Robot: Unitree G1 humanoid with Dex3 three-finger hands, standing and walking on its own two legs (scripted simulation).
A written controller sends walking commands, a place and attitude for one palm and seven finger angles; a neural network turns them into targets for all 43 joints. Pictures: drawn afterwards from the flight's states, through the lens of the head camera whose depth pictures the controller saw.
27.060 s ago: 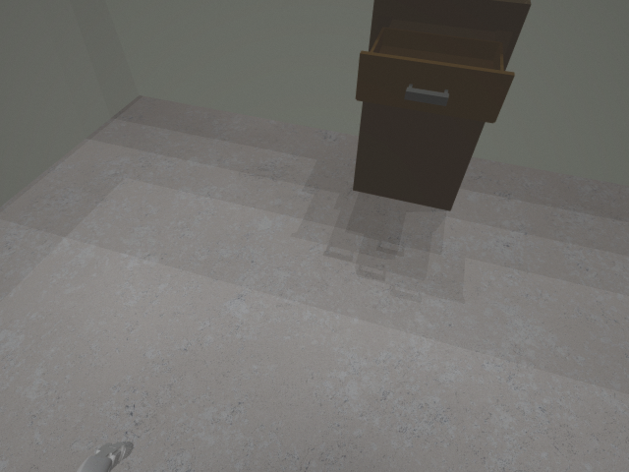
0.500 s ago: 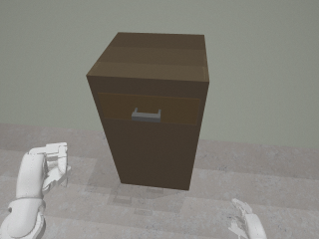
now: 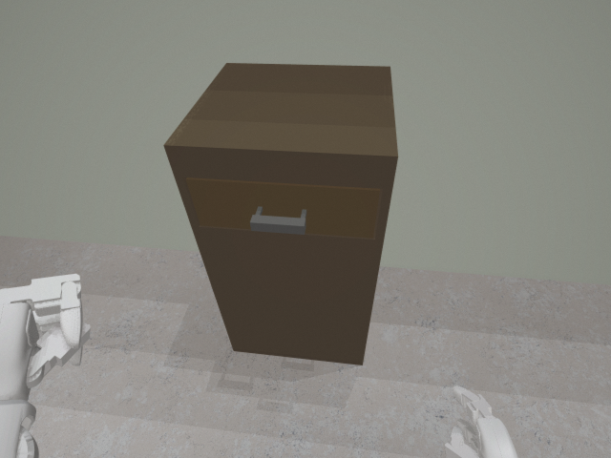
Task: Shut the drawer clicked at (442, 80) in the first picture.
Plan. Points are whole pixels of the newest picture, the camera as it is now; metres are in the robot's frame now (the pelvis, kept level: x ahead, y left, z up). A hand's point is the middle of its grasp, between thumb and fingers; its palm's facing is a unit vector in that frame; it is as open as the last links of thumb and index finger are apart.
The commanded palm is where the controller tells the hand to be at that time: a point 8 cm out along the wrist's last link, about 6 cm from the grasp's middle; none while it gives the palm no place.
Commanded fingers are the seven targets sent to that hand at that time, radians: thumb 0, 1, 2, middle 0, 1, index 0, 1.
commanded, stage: step back with the hand held close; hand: left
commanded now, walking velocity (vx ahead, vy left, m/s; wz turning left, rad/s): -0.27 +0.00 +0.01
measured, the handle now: (280, 218) +0.61 +0.13 -0.07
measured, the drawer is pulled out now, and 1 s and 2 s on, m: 0.00 0.00 0.00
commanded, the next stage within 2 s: stop stepping back and stand still in 1.44 s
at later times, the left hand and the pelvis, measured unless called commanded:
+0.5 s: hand (45, 363) +0.15 +0.26 +0.16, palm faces +0.32 -0.81 -0.50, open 3.3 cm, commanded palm +0.09 +0.30 +0.17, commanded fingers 0.00 0.90 0.90 -1.40 -1.60 -1.40 -1.60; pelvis -0.04 +0.02 +0.00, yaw -1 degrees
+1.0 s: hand out of the picture +0.06 +0.27 +0.15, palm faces +0.38 -0.80 -0.46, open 3.3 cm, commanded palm -0.01 +0.31 +0.17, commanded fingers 0.00 0.90 0.90 -1.40 -1.60 -1.40 -1.60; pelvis -0.12 +0.02 -0.01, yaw +5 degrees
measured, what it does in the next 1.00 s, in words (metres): shifts its weight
